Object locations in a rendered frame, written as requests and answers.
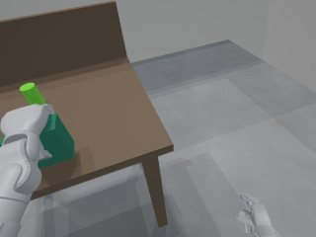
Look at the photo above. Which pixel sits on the sponge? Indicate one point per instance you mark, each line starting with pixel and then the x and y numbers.
pixel 55 139

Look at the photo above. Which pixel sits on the robot right forearm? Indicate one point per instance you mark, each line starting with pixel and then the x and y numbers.
pixel 265 231

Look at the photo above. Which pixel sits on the table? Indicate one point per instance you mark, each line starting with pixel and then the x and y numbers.
pixel 77 59

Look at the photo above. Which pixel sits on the robot left hand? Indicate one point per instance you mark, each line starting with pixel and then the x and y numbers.
pixel 32 118

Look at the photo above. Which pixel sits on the robot left forearm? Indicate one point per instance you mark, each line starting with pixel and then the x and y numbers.
pixel 20 176

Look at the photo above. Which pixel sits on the robot right hand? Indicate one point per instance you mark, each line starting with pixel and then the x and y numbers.
pixel 247 221

